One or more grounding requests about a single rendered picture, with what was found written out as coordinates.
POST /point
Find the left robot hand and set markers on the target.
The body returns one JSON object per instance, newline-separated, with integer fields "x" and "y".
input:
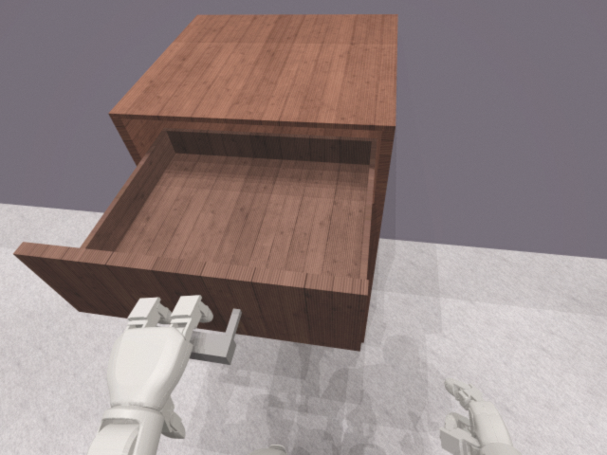
{"x": 147, "y": 362}

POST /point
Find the cabinet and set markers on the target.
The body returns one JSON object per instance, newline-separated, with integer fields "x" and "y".
{"x": 300, "y": 74}

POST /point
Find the robot left forearm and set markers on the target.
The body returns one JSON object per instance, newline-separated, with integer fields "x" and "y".
{"x": 128, "y": 430}

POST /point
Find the right robot hand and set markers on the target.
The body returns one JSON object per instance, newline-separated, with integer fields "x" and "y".
{"x": 463, "y": 436}

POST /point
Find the left robot shin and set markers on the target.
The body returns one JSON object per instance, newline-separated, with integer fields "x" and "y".
{"x": 278, "y": 447}

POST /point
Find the drawer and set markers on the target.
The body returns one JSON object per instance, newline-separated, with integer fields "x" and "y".
{"x": 277, "y": 225}

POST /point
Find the handle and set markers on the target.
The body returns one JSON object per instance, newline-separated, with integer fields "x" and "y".
{"x": 216, "y": 348}

